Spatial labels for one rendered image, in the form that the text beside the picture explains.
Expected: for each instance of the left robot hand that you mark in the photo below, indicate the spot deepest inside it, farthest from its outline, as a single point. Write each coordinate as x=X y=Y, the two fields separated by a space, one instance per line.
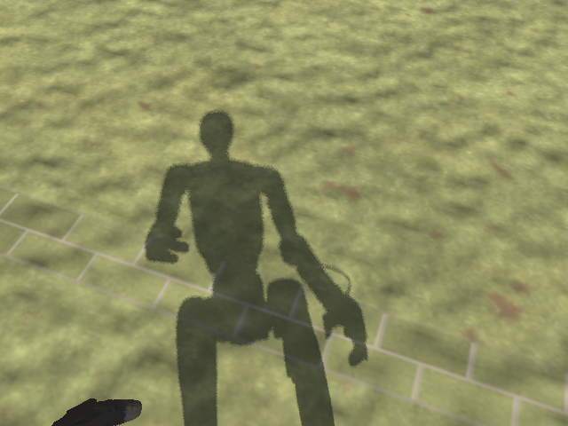
x=103 y=413

